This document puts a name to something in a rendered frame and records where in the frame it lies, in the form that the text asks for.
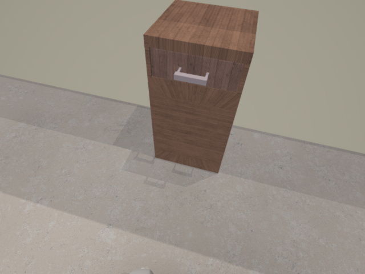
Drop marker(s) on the handle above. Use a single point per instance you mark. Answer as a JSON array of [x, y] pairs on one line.
[[184, 77]]

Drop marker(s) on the cabinet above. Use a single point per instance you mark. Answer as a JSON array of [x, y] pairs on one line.
[[192, 123]]

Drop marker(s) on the drawer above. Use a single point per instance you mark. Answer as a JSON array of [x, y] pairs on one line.
[[224, 75]]

